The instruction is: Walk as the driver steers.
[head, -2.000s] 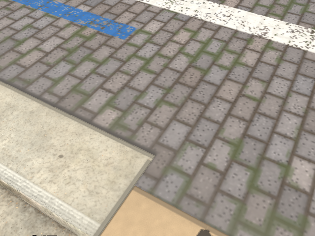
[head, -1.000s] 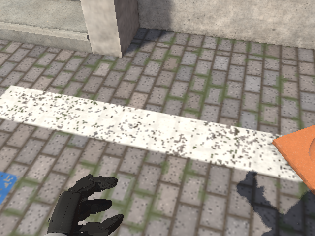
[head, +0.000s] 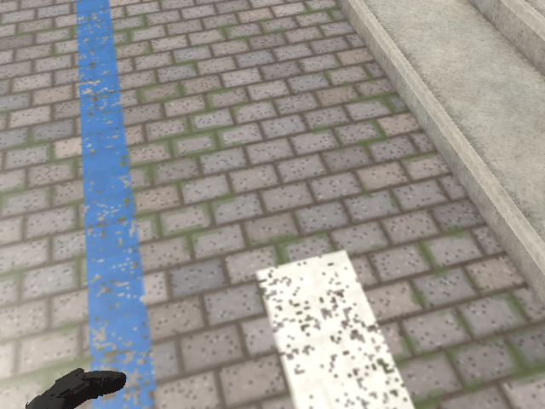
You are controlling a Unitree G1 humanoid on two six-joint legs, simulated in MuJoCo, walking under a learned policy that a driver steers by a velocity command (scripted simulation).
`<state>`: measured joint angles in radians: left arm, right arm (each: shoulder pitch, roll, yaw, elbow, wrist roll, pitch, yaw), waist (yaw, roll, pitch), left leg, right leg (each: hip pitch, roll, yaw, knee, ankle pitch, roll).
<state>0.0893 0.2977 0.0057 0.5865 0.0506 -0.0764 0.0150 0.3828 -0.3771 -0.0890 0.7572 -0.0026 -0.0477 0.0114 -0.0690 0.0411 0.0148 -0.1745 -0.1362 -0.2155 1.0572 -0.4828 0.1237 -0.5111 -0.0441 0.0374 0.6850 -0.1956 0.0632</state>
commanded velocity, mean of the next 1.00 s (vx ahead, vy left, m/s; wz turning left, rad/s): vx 1.00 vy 0.00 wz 0.53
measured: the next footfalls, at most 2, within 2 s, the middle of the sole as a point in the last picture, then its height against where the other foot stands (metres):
left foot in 0.38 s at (240, 401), level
right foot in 0.82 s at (261, 234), level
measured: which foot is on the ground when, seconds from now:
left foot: up 0.00-0.36, down 0.38-0.80, up 0.82-1.00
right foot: down 0.00-0.40, up 0.42-0.80, down 0.82-1.00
